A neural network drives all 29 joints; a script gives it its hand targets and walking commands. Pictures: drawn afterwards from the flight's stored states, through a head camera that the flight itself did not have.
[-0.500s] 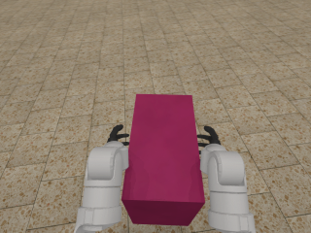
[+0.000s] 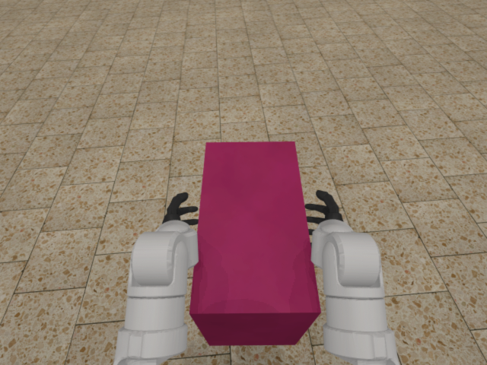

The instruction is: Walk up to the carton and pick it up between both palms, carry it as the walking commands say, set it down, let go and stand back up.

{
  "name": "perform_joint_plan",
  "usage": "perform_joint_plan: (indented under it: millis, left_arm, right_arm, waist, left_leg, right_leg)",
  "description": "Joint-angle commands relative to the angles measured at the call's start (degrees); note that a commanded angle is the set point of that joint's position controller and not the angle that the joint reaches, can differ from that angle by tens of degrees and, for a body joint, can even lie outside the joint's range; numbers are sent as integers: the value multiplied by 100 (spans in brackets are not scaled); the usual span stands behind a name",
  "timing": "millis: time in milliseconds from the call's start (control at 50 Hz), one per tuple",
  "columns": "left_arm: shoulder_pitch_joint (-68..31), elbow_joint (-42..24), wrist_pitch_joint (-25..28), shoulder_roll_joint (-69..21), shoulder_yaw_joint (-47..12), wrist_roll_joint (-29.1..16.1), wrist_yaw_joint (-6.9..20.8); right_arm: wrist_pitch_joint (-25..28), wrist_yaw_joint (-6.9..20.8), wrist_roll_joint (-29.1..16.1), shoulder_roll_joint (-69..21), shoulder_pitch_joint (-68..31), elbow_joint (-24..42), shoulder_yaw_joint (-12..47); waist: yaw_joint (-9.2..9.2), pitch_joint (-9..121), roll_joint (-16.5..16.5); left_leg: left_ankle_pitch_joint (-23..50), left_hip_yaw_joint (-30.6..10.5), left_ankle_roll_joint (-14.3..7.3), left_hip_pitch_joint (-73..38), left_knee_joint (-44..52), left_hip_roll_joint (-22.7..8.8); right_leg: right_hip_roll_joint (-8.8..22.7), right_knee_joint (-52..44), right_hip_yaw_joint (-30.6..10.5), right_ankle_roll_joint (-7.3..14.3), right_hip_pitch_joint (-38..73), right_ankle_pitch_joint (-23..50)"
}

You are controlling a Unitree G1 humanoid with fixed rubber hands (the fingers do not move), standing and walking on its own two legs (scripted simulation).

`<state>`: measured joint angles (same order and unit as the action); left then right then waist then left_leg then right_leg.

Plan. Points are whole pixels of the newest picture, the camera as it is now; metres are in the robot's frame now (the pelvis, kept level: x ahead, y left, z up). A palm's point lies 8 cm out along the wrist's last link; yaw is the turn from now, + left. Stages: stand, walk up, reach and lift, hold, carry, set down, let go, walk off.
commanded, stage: carry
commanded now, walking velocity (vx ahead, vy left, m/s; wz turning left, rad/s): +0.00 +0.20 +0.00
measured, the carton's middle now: (251, 245) +0.35 +0.02 -0.02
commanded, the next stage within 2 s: none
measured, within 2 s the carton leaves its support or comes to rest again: neither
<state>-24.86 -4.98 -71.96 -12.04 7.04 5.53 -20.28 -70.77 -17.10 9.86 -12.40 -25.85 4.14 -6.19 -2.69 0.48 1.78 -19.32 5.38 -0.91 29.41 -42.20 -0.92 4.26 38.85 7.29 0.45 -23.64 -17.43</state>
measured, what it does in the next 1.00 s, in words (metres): steps to the left: left foot, then right foot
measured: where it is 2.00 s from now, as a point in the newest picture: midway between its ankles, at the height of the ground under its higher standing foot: outside the picture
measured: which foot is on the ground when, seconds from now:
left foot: up 0.00-0.16, down 0.18-0.44, up 0.46-0.70, down 0.72-0.98, up 1.00-1.00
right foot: down 0.00-0.18, up 0.20-0.40, down 0.42-0.74, up 0.76-0.94, down 0.96-1.00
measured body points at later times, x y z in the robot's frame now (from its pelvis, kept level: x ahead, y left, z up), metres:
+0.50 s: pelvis -0.08 +0.12 +0.01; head -0.07 +0.10 +0.46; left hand +0.23 +0.24 +0.09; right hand +0.24 +0.00 +0.08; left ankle -0.02 +0.20 -0.69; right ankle -0.08 +0.02 -0.72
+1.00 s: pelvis -0.17 +0.25 +0.00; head -0.15 +0.24 +0.45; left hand +0.14 +0.39 +0.08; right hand +0.16 +0.14 +0.08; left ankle -0.09 +0.34 -0.71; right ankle -0.17 +0.15 -0.72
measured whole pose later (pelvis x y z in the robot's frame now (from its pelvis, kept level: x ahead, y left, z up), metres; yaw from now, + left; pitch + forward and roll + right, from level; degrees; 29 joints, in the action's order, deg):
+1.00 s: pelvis -0.17 +0.25 +0.00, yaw +0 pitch +3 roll +0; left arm -26.2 -3.7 -72.7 -12.6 8.0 5.7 -21.1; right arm -71.5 -16.7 10.6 -12.9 -27.1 2.5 -7.6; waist -3.1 0.9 1.8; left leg -13.6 6.3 -2.0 29.1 -37.1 -1.0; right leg 2.1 36.8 8.2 1.3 -21.3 -17.5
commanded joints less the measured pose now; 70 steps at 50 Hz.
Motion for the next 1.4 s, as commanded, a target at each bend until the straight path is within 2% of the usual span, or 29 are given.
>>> perform_joint_plan:
  millis: [0, 60, 140, 160, 200, 260, 380, 400, 420, 440, 500, 540, 680, 720, 740, 760, 820, 920, 940, 960, 980, 1000, 1040, 1080, 1200, 1220, 1260, 1300, 1380]
  left_arm:
    - [-2873, -168, 128, -6187, -3153, -2489, 2800]
    - [-3012, -230, 155, -6227, -3114, -2413, 2736]
    - [-2821, -251, 151, -6015, -2965, -2135, 2596]
    - [-2724, -208, 151, -5987, -2967, -2073, 2579]
    - [-2911, -328, 130, -6131, -3181, -2086, 2563]
    - [-3275, -479, 148, -6347, -3388, -2274, 2594]
    - [-3387, -196, 21, -6263, -3248, -2502, 2687]
    - [-3321, -93, 4, -6259, -3206, -2521, 2728]
    - [-3188, 67, -3, -6208, -3140, -2507, 2766]
    - [-2845, 414, 35, -6219, -2920, -2347, 2797]
    - [-3145, 146, 60, -6294, -2978, -2431, 2802]
    - [-3214, -56, 100, -6260, -2944, -2409, 2759]
    - [-2803, -98, 113, -5969, -2838, -2015, 2577]
    - [-2605, -82, 129, -5981, -2930, -1966, 2557]
    - [-2849, -267, 115, -6084, -3130, -2065, 2562]
    - [-3068, -321, 141, -6252, -3278, -2111, 2553]
    - [-3557, -609, 158, -6388, -3478, -2414, 2599]
    - [-3534, -350, 31, -6288, -3355, -2612, 2686]
    - [-3428, -242, 4, -6262, -3297, -2617, 2724]
    - [-3260, -106, -8, -6227, -3246, -2602, 2762]
    - [-2868, 289, 12, -6205, -3012, -2427, 2802]
    - [-2969, 60, 19, -6253, -3055, -2523, 2816]
    - [-3026, 18, 35, -6268, -3078, -2468, 2798]
    - [-3103, -93, 79, -6251, -3009, -2417, 2748]
    - [-2828, -62, 103, -5979, -2842, -2025, 2585]
    - [-2740, -52, 112, -5964, -2862, -1984, 2570]
    - [-2990, -259, 106, -6110, -3141, -2066, 2563]
    - [-3290, -372, 140, -6347, -3353, -2211, 2576]
    - [-3832, -563, 109, -6326, -3452, -2573, 2619]
  right_arm:
    - [125, 2143, -2559, -6276, -2715, 497, 3307]
    - [130, 2170, -2780, -6377, -2998, 689, 3421]
    - [31, 2223, -2881, -6339, -2780, 371, 3343]
    - [8, 2255, -2878, -6376, -2717, 269, 3353]
    - [37, 2346, -2800, -6414, -2479, 34, 3194]
    - [37, 2377, -2764, -6558, -2657, 121, 3227]
    - [49, 2201, -2492, -6294, -2710, 152, 3013]
    - [53, 2175, -2451, -6265, -2661, 127, 3016]
    - [43, 2156, -2426, -6258, -2658, 120, 3023]
    - [-16, 2176, -2464, -6316, -2838, 135, 3177]
    - [48, 2199, -2733, -6478, -3186, 296, 3316]
    - [43, 2200, -2824, -6493, -3219, 410, 3369]
    - [-67, 2238, -2878, -6383, -2786, 86, 3284]
    - [-60, 2319, -2860, -6436, -2663, -8, 3293]
    - [11, 2348, -2796, -6394, -2546, -95, 3145]
    - [21, 2364, -2836, -6487, -2723, 20, 3156]
    - [77, 2341, -2725, -6540, -2856, 178, 3109]
    - [89, 2165, -2436, -6277, -2747, 244, 2925]
    - [87, 2134, -2385, -6242, -2665, 241, 2945]
    - [80, 2113, -2365, -6217, -2670, 276, 2976]
    - [11, 2137, -2375, -6263, -2745, 235, 3113]
    - [25, 2153, -2457, -6337, -2771, 255, 3128]
    - [64, 2167, -2670, -6412, -3060, 472, 3313]
    - [55, 2185, -2799, -6436, -3175, 559, 3359]
    - [-90, 2262, -2868, -6390, -2792, 27, 3256]
    - [-99, 2297, -2869, -6429, -2742, -40, 3266]
    - [-15, 2378, -2789, -6456, -2574, -207, 3106]
    - [-9, 2403, -2817, -6597, -2799, -82, 3127]
    - [86, 2287, -2622, -6422, -3039, 172, 2916]
  waist:
    - [184, 2349, -1578]
    - [240, 2218, -1365]
    - [247, 2556, -1198]
    - [247, 2630, -690]
    - [331, 2646, 1529]
    - [316, 2694, 863]
    - [211, 2697, 660]
    - [178, 2686, 344]
    - [145, 2567, -760]
    - [96, 2129, -2099]
    - [186, 1960, -775]
    - [221, 2023, -1084]
    - [240, 2490, -1458]
    - [237, 2657, -190]
    - [298, 2681, 1364]
    - [325, 2757, 1555]
    - [307, 2767, 1148]
    - [223, 2766, 789]
    - [191, 2777, 489]
    - [136, 2662, -438]
    - [104, 2273, -2009]
    - [167, 2105, -1570]
    - [198, 2035, -885]
    - [228, 2098, -1144]
    - [246, 2474, -1405]
    - [257, 2585, -922]
    - [316, 2611, 1543]
    - [323, 2736, 1182]
    - [317, 2652, 1129]
  left_leg:
    - [-1039, -873, 104, 613, -1893, -279]
    - [-486, -645, 146, 393, -671, -361]
    - [386, 293, 182, -1283, 1657, 168]
    - [809, -122, 113, -1872, 2003, -225]
    - [3162, -1949, -859, -2367, 1943, -1781]
    - [2978, -1331, -990, -2251, 1715, -1560]
    - [1784, -870, -735, -2012, 1628, -1152]
    - [1524, -781, -489, -1357, 1326, -993]
    - [843, -434, -78, -181, 553, -564]
    - [-825, -81, 163, 744, -697, -82]
    - [-372, -956, 178, 908, -2095, -332]
    - [-171, -643, 275, 863, -1420, -227]
    - [423, 375, 261, -975, 1668, 190]
    - [2189, -704, 21, -2241, 1942, -824]
    - [3551, -1863, -599, -2378, 1844, -1724]
    - [4138, -1872, -962, -2550, 1718, -1861]
    - [3308, -1089, -876, -2343, 1563, -1448]
    - [1932, -860, -709, -2083, 1576, -1165]
    - [1658, -788, -506, -1581, 1334, -1010]
    - [1139, -537, -123, -446, 662, -649]
    - [-744, -64, 157, 590, -580, -107]
    - [-952, -605, 168, 796, -1651, -198]
    - [-381, -928, 180, 850, -2037, -409]
    - [-194, -608, 263, 725, -1227, -310]
    - [400, 387, 261, -1089, 1720, 186]
    - [726, 31, 205, -1749, 2059, -150]
    - [3371, -1922, -709, -2299, 1913, -1785]
    - [3673, -1639, -984, -2319, 1708, -1777]
    - [2285, -921, -800, -2183, 1756, -1266]
  right_leg:
    - [2551, -1535, -2767, 1170, 1903, 3845]
    - [1750, -1047, -1326, 535, 1895, 3666]
    - [1171, -368, -618, 93, 1461, 2693]
    - [936, -10, -481, -62, 982, 1778]
    - [-43, 1235, -5, -375, -722, -1882]
    - [-63, 2235, -263, -256, -685, -1703]
    - [-172, -1044, 73, -99, 798, -166]
    - [290, -1505, -429, -8, 1553, 130]
    - [1435, -1833, -1914, 304, 2245, 524]
    - [2654, -1964, -3069, 1082, 2029, 2257]
    - [2135, -1649, -1948, 856, 1845, 2874]
    - [1603, -1342, -1234, 608, 2147, 3351]
    - [1247, -389, -604, 128, 1832, 3131]
    - [722, 318, -357, -234, 467, 1133]
    - [60, 896, -21, -432, -543, -1228]
    - [-91, 1721, -118, -351, -723, -2268]
    - [-82, 1983, -227, -284, -638, -1547]
    - [-204, -881, 54, -136, 710, -226]
    - [156, -1425, -316, -58, 1389, 98]
    - [1107, -1751, -1595, 197, 2128, 267]
    - [2484, -1953, -3037, 961, 2022, 1797]
    - [2690, -1980, -3090, 1172, 1793, 2764]
    - [2190, -1629, -2043, 853, 1861, 2986]
    - [1632, -1269, -1243, 573, 2109, 3461]
    - [1194, -361, -589, 104, 1699, 2863]
    - [986, -6, -485, -57, 1193, 2084]
    - [-49, 1047, 9, -418, -622, -1650]
    - [-85, 2179, -267, -275, -641, -2095]
    - [-207, 1227, -29, -279, -242, -1315]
